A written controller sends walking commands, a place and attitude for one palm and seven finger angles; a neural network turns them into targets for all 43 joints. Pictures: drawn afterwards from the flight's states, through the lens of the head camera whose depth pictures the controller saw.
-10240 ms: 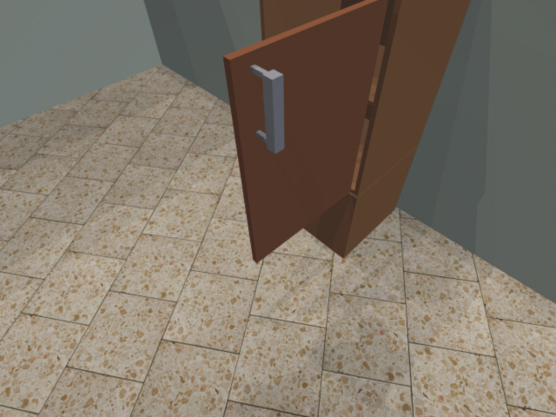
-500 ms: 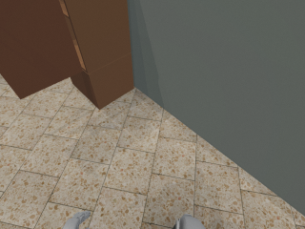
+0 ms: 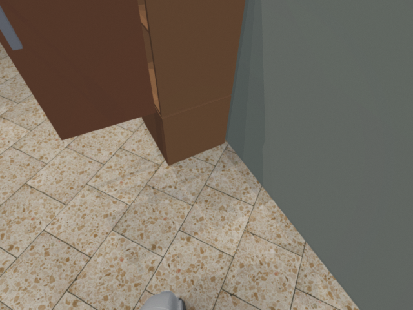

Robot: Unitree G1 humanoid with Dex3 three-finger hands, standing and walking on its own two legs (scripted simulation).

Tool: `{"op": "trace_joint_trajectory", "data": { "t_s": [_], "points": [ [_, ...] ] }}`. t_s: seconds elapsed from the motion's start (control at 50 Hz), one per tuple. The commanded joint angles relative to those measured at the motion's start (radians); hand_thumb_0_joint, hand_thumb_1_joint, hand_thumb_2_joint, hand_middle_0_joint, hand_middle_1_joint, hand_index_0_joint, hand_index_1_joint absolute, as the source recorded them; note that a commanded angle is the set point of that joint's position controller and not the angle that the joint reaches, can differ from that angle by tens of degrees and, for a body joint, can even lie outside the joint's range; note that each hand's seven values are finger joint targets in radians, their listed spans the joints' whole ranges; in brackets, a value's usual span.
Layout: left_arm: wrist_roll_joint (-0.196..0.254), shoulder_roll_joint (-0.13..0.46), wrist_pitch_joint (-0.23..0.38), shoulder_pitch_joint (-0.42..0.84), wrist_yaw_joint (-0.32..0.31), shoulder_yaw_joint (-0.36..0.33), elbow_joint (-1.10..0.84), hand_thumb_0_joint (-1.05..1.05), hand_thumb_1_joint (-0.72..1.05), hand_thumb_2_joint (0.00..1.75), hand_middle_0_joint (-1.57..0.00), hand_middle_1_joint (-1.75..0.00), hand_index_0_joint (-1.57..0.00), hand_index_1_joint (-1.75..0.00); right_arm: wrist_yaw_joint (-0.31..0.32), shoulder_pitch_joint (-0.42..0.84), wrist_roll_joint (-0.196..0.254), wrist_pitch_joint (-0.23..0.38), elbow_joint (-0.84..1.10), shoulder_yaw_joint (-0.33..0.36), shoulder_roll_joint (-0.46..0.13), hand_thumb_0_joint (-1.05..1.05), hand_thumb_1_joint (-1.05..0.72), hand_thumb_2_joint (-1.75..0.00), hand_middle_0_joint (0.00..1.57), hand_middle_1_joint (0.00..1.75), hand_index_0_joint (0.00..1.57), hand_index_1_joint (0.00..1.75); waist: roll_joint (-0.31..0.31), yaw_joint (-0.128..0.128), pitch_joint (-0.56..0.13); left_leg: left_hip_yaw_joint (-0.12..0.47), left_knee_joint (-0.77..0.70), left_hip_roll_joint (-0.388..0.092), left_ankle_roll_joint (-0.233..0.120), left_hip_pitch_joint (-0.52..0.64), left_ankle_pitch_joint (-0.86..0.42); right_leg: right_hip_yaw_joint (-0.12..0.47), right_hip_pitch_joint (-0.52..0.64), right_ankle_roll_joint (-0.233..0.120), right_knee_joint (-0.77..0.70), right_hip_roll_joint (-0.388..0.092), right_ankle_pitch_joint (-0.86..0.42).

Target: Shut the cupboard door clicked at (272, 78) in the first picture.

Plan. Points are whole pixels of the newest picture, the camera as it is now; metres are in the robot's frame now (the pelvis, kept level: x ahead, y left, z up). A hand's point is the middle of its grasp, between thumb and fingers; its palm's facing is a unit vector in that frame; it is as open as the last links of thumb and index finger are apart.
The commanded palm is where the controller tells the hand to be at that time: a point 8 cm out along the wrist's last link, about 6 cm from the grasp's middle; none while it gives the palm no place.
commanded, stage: walk to a spot facing it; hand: left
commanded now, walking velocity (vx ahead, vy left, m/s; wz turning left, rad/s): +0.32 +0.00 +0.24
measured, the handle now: (1, 16) +0.73 +0.60 +0.16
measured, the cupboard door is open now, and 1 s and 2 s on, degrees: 88 88 88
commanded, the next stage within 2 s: turn to face it in 0.10 s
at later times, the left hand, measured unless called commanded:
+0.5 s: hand (132, 233) +0.30 +0.21 -0.15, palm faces +0.11 -0.97 -0.23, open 7.3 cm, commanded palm none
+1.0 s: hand (107, 269) +0.22 +0.25 -0.18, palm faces +0.42 -0.87 -0.24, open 7.3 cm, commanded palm none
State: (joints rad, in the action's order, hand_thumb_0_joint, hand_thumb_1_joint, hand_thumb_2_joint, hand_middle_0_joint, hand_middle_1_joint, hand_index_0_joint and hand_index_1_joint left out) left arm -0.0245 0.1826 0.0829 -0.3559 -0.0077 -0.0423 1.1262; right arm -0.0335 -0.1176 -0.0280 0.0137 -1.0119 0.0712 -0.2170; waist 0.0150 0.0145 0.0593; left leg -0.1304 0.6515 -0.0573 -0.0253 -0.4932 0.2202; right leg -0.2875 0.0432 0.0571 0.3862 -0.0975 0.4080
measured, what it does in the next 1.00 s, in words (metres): walks ahead, turning left: left foot, then right foot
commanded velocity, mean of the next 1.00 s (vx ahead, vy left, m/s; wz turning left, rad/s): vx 0.04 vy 0.00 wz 0.40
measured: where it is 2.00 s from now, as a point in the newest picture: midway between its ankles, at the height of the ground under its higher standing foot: (179, 271)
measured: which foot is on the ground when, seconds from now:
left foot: up 0.00-0.02, down 0.04-0.52, up 0.54-0.88, down 0.90-1.00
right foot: down 0.00-0.04, up 0.06-0.48, down 0.50-0.90, up 0.92-1.00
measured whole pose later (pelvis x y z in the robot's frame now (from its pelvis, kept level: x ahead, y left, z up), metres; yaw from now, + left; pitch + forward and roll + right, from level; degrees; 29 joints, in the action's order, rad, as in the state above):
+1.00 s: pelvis +0.27 +0.04 +0.00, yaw +23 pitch +1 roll -1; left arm -0.02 0.26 -0.05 -0.22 -0.02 -0.07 0.99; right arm 0.00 -0.05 -0.03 -0.01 -0.89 0.05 -0.23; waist 0.04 0.02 0.09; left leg -0.11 0.63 -0.01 -0.06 -0.34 0.31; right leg -0.10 -0.41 0.07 1.07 -0.12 0.53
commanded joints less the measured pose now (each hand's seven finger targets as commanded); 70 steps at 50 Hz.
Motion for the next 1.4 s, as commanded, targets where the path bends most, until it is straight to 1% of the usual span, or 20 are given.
{"op": "trace_joint_trajectory", "data": {
  "t_s": [0.0,0.02,0.04,0.1,0.2,0.44,0.46,0.5,0.64,0.82,0.84,0.86,0.88,0.9,1.02,1.26,1.28,1.32,1.34,1.38],
  "points": [
    [0.012,0.114,0.0,-0.004,0.012,-0.022,-0.072,0.0,0.9,0.9,-0.2,-0.3,-0.2,-0.3,0.015,-0.344,-0.02,0.033,-0.025,0.027,-0.152,0.0,-0.9,-0.9,0.2,0.3,0.2,0.3,-0.11,-0.182,-0.18,0.201,-0.167,-0.098,-0.121,0.615,-0.024,0.011,-0.372,-0.053,0.515,-0.115,-0.541],
    [0.019,0.066,0.002,-0.006,0.023,-0.01,-0.117,0.0,0.9,0.9,-0.2,-0.3,-0.2,-0.3,0.033,-0.428,-0.016,0.032,-0.037,0.049,-0.25,0.0,-0.9,-0.9,0.2,0.3,0.2,0.3,-0.297,-0.182,-0.264,0.593,-0.292,-0.335,-0.235,0.77,-0.128,0.068,-0.615,-0.027,0.826,0.027,0.109],
    [0.014,0.096,-0.006,0.08,0.011,-0.01,-0.151,0.0,0.9,0.9,-0.2,-0.3,-0.2,-0.3,0.043,-0.41,0.0,0.026,-0.032,0.046,-0.262,0.0,-0.9,-0.9,0.2,0.3,0.2,0.3,-0.166,-0.171,-0.253,0.642,-0.343,-0.374,-0.246,0.682,-0.077,0.211,-0.659,-0.049,0.963,0.009,0.137],
    [-0.001,0.049,-0.022,0.076,0.019,-0.014,-0.108,0.0,0.9,0.9,-0.2,-0.3,-0.2,-0.3,0.056,-0.197,0.002,0.053,0.023,0.007,-0.119,0.0,-0.9,-0.9,0.2,0.3,0.2,0.3,-0.124,-0.062,-0.045,0.37,-0.402,-0.266,-0.165,0.365,-0.102,0.282,-0.663,-0.042,0.935,-0.077,-0.076],
    [-0.004,0.006,-0.058,0.01,0.016,-0.004,-0.077,0.0,0.9,0.9,-0.2,-0.3,-0.2,-0.3,0.057,-0.194,0.014,0.069,-0.002,-0.021,-0.068,0.0,-0.9,-0.9,0.2,0.3,0.2,0.3,-0.091,-0.002,-0.056,0.171,-0.417,-0.185,-0.144,0.321,-0.435,0.255,-0.564,-0.007,0.709,-0.058,-0.162],
    [0.012,0.081,-0.061,0.182,0.005,-0.034,-0.212,0.0,0.9,0.9,-0.2,-0.3,-0.2,-0.3,0.062,-0.18,0.006,0.004,0.001,0.012,-0.12,0.0,-0.9,-0.9,0.2,0.3,0.2,0.3,-0.132,-0.003,-0.039,0.282,-0.171,-0.14,-0.094,0.304,-0.534,0.209,-0.321,-0.006,0.186,0.058,-0.194],
    [0.012,0.111,-0.049,0.106,0.002,-0.043,-0.2,0.0,0.9,0.9,-0.2,-0.3,-0.2,-0.3,0.059,-0.163,0.014,0.005,0.01,0.011,-0.109,0.0,-0.9,-0.9,0.2,0.3,0.2,0.3,-0.072,0.038,-0.092,0.257,-0.057,-0.093,-0.05,0.225,-0.437,0.241,-0.134,-0.013,0.062,0.012,-0.386],
    [0.007,0.251,-0.04,-0.037,-0.015,-0.068,-0.173,0.0,0.9,0.9,-0.2,-0.3,-0.2,-0.3,0.051,-0.227,0.029,-0.001,0.04,0.015,-0.063,0.0,-0.9,-0.9,0.2,0.3,0.2,0.3,0.26,0.058,-0.249,0.09,0.454,0.108,0.063,-0.043,0.458,0.564,0.145,-0.23,0.03,-0.447,-0.984],
    [0.004,0.132,-0.044,0.175,-0.031,-0.036,-0.236,0.0,0.9,0.9,-0.2,-0.3,-0.2,-0.3,0.015,-0.113,0.011,-0.064,0.057,0.007,-0.012,0.0,-0.9,-0.9,0.2,0.3,0.2,0.3,0.156,-0.029,-0.081,0.09,0.485,-0.006,0.091,-0.024,0.199,0.193,-0.212,-0.148,-0.051,-0.264,-0.627],
    [0.0,0.207,-0.058,0.112,-0.015,-0.06,-0.211,0.0,0.9,0.9,-0.2,-0.3,-0.2,-0.3,0.008,-0.015,0.009,-0.043,0.123,-0.004,-0.047,0.0,-0.9,-0.9,0.2,0.3,0.2,0.3,0.154,-0.013,-0.107,-0.02,-0.059,0.058,0.059,0.199,0.073,0.107,-0.163,-0.105,0.131,-0.261,-0.723],
    [0.005,0.203,-0.06,0.131,-0.012,-0.06,-0.216,0.0,0.9,0.9,-0.2,-0.3,-0.2,-0.3,0.009,-0.061,0.005,-0.037,0.116,0.004,-0.079,0.0,-0.9,-0.9,0.2,0.3,0.2,0.3,0.103,-0.049,-0.134,-0.006,-0.174,0.041,0.046,0.324,-0.058,0.085,-0.227,-0.07,0.236,-0.244,-0.661],
    [0.015,0.166,-0.065,0.126,-0.007,-0.054,-0.243,0.0,0.9,0.9,-0.2,-0.3,-0.2,-0.3,0.015,-0.119,-0.003,-0.025,0.117,0.026,-0.184,0.0,-0.9,-0.9,0.2,0.3,0.2,0.3,-0.134,-0.083,-0.198,0.229,-0.225,-0.145,-0.04,0.492,-0.359,0.047,-0.406,-0.005,0.434,-0.146,-0.374],
    [0.02,0.103,-0.072,0.175,-0.006,-0.028,-0.286,0.0,0.9,0.9,-0.2,-0.3,-0.2,-0.3,0.025,-0.183,-0.003,-0.026,0.112,0.046,-0.281,0.0,-0.9,-0.9,0.2,0.3,0.2,0.3,-0.351,-0.118,-0.212,0.5,-0.271,-0.381,-0.205,0.529,-0.766,0.113,-0.576,0.033,0.661,-0.034,0.272],
    [0.008,0.128,-0.092,0.209,-0.019,-0.027,-0.29,0.0,0.9,0.9,-0.2,-0.3,-0.2,-0.3,0.036,-0.182,0.002,-0.029,0.1,0.039,-0.277,0.0,-0.9,-0.9,0.2,0.3,0.2,0.3,-0.228,-0.112,-0.225,0.456,-0.266,-0.382,-0.225,0.478,-0.639,0.238,-0.566,0.013,0.756,-0.027,0.285],
    [0.008,0.11,-0.112,0.122,-0.006,-0.031,-0.205,0.0,0.9,0.9,-0.2,-0.3,-0.2,-0.3,0.06,-0.033,0.006,-0.011,0.131,0.005,-0.168,0.0,-0.9,-0.9,0.2,0.3,0.2,0.3,-0.128,-0.016,-0.127,0.249,-0.291,-0.212,-0.146,0.385,-0.539,0.277,-0.558,0.022,0.734,-0.012,0.011],
    [0.015,0.083,-0.094,0.097,-0.015,-0.024,-0.198,0.0,0.9,0.9,-0.2,-0.3,-0.2,-0.3,0.054,-0.061,0.007,-0.03,0.079,0.017,-0.143,0.0,-0.9,-0.9,0.2,0.3,0.2,0.3,-0.141,-0.005,-0.115,0.317,-0.242,-0.159,-0.113,0.283,-0.363,0.224,-0.258,-0.008,0.174,0.066,-0.098],
    [0.015,0.096,-0.085,0.06,-0.019,-0.027,-0.185,0.0,0.9,0.9,-0.2,-0.3,-0.2,-0.3,0.052,-0.049,0.014,-0.029,0.079,0.014,-0.133,0.0,-0.9,-0.9,0.2,0.3,0.2,0.3,-0.112,0.015,-0.127,0.301,-0.202,-0.122,-0.074,0.241,-0.278,0.232,-0.168,-0.013,0.04,0.046,-0.2],
    [0.002,0.204,-0.063,0.048,-0.027,-0.041,-0.167,0.0,0.9,0.9,-0.2,-0.3,-0.2,-0.3,0.038,-0.074,0.024,-0.03,0.088,-0.005,-0.035,0.0,-0.9,-0.9,0.2,0.3,0.2,0.3,0.216,0.007,-0.096,0.11,0.014,0.086,0.05,0.038,0.206,0.549,-0.073,-0.15,-0.122,-0.276,-0.286],
    [0.003,0.215,-0.065,0.031,-0.025,-0.04,-0.177,0.0,0.9,0.9,-0.2,-0.3,-0.2,-0.3,0.033,-0.034,0.012,-0.043,0.1,0.001,-0.056,0.0,-0.9,-0.9,0.2,0.3,0.2,0.3,0.165,0.04,-0.05,0.129,0.193,0.087,0.052,0.021,0.361,0.578,-0.151,-0.219,-0.166,-0.361,-0.29],
    [0.005,0.158,-0.048,0.056,-0.025,-0.034,-0.161,0.0,0.9,0.9,-0.2,-0.3,-0.2,-0.3,0.032,-0.038,0.004,-0.046,0.068,0.013,-0.075,0.0,-0.9,-0.9,0.2,0.3,0.2,0.3,0.235,0.018,0.012,0.159,0.404,0.042,0.057,-0.092,0.281,0.517,-0.112,-0.216,-0.13,-0.286,-0.433]
  ]
}}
